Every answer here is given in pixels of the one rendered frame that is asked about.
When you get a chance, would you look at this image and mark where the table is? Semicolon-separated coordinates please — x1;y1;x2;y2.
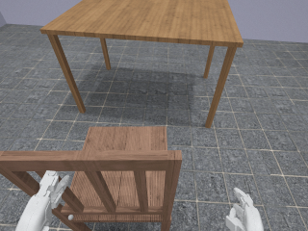
40;0;244;128

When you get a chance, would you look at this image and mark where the robot left hand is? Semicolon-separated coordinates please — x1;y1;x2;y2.
15;170;70;231

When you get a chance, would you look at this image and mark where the robot right hand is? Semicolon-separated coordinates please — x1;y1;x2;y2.
225;188;264;231

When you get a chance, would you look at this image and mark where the chair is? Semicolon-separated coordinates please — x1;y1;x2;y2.
0;126;183;231

